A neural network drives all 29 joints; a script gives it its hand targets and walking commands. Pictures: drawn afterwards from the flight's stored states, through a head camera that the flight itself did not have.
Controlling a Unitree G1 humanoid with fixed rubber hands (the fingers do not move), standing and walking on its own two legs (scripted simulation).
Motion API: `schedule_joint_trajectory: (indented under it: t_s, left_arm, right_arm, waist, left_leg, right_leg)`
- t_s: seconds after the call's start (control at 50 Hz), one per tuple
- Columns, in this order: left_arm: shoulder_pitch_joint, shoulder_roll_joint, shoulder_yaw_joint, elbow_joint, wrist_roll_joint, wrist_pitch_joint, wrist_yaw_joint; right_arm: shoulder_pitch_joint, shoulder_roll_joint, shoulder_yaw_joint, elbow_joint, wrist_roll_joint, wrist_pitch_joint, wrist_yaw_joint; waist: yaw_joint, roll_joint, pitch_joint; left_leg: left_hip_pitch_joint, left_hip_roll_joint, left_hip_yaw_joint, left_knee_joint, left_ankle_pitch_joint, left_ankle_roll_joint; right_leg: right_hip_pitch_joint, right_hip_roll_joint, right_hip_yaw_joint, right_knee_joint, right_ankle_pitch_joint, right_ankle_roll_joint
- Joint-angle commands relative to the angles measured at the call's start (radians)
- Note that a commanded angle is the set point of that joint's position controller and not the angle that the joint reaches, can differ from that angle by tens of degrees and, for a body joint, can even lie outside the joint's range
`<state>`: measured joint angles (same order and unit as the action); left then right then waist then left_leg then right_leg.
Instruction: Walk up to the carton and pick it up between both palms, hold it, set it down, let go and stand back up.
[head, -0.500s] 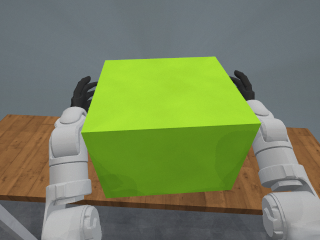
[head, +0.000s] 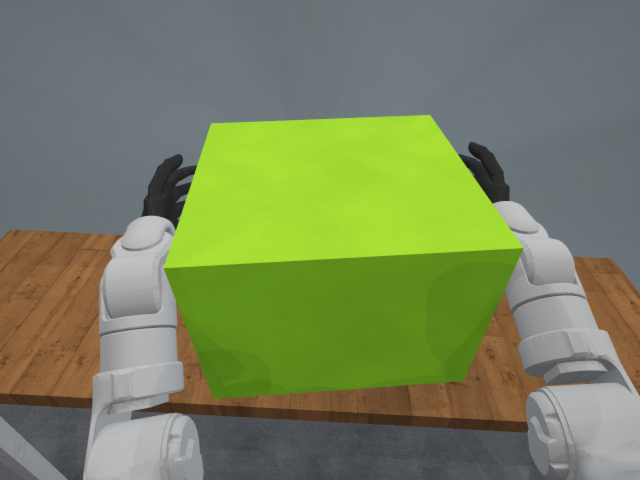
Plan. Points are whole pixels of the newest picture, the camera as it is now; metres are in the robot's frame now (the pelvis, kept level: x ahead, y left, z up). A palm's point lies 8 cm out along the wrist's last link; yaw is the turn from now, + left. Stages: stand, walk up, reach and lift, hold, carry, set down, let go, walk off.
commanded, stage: hold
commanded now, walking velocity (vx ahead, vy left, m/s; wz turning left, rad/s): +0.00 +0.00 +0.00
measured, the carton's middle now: (330, 245) +0.36 +0.01 +0.16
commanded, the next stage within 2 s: none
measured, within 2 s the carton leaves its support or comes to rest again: neither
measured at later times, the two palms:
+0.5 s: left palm (162, 222) +0.35 +0.20 +0.20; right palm (489, 208) +0.37 -0.18 +0.21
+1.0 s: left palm (162, 221) +0.36 +0.20 +0.20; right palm (486, 206) +0.37 -0.18 +0.21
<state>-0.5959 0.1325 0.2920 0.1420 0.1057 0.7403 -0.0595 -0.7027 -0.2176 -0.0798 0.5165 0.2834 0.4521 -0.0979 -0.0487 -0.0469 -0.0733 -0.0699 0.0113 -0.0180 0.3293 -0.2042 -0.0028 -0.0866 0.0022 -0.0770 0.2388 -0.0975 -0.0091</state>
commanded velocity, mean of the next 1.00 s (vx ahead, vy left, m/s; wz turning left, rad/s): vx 0.00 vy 0.00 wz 0.00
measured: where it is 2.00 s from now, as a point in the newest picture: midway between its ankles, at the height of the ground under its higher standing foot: outside the picture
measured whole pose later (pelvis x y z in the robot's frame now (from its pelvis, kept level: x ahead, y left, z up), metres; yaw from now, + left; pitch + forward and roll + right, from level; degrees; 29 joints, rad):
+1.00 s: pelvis +0.00 +0.00 +0.00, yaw +0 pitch -3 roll -1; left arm -0.60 0.14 0.29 0.16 0.10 0.73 -0.06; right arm -0.71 -0.22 -0.08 0.53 0.28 0.45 -0.10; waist -0.05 -0.05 -0.08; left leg -0.08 0.01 -0.02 0.33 -0.20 0.00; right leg -0.09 0.00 -0.08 0.24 -0.10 -0.01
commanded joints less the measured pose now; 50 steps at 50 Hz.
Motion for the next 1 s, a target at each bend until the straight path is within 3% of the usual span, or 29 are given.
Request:
schedule_joint_trajectory:
  t_s: [0.0,0.22,0.3,0.44,0.52,0.7,0.9,0.98]
  left_arm:
    - [-0.616,-0.537,-0.477,-0.202,-0.125,-0.058,-0.107]
    - [-0.599,-0.534,-0.482,-0.23,-0.132,-0.056,-0.106]
    - [-0.598,-0.527,-0.462,-0.19,-0.118,-0.049,-0.111]
    - [-0.626,-0.531,-0.472,-0.188,-0.13,-0.057,-0.11]
    - [-0.634,-0.533,-0.457,-0.153,-0.122,-0.057,-0.116]
    - [-0.634,-0.544,-0.461,-0.161,-0.128,-0.065,-0.111]
    - [-0.639,-0.543,-0.465,-0.152,-0.128,-0.069,-0.111]
    - [-0.623,-0.55,-0.485,-0.194,-0.136,-0.07,-0.107]
  right_arm:
    - [-0.709,0.57,0.369,-0.35,0.094,-0.04,0.134]
    - [-0.697,0.572,0.382,-0.391,0.1,-0.033,0.129]
    - [-0.693,0.558,0.36,-0.345,0.083,-0.028,0.134]
    - [-0.707,0.572,0.357,-0.343,0.08,-0.028,0.132]
    - [-0.73,0.581,0.352,-0.321,0.07,-0.033,0.137]
    - [-0.725,0.587,0.365,-0.313,0.084,-0.038,0.136]
    - [-0.722,0.585,0.35,-0.309,0.075,-0.04,0.133]
    - [-0.711,0.584,0.375,-0.35,0.097,-0.042,0.131]
  waist:
    - [-0.007,0.08,-0.365]
    - [-0.005,0.075,-0.372]
    - [-0.004,0.07,-0.328]
    - [-0.012,0.071,-0.344]
    - [0.0,0.065,-0.332]
    - [0.0,0.06,-0.365]
    - [-0.012,0.069,-0.342]
    - [-0.012,0.082,-0.386]
  left_leg:
    - [-0.036,-0.056,-0.003,-0.027,0.326,-0.045]
    - [-0.037,-0.058,-0.002,-0.023,0.338,-0.045]
    - [-0.051,-0.053,0.002,-0.042,0.28,-0.038]
    - [-0.057,-0.056,0.0,-0.041,0.274,-0.038]
    - [-0.086,-0.056,0.003,-0.056,0.216,-0.026]
    - [-0.064,-0.055,0.0,-0.045,0.268,-0.03]
    - [-0.074,-0.058,-0.002,-0.048,0.24,-0.032]
    - [-0.04,-0.057,-0.006,-0.024,0.334,-0.044]
  right_leg:
    - [0.247,0.053,0.051,0.036,0.2,0.007]
    - [0.252,0.054,0.05,0.039,0.226,0.01]
    - [0.231,0.05,0.053,0.028,0.165,0.006]
    - [0.235,0.048,0.053,0.03,0.179,0.009]
    - [0.237,0.041,0.057,0.025,0.129,0.008]
    - [0.251,0.05,0.055,0.033,0.17,0.009]
    - [0.238,0.044,0.057,0.028,0.152,0.009]
    - [0.26,0.054,0.053,0.043,0.23,0.01]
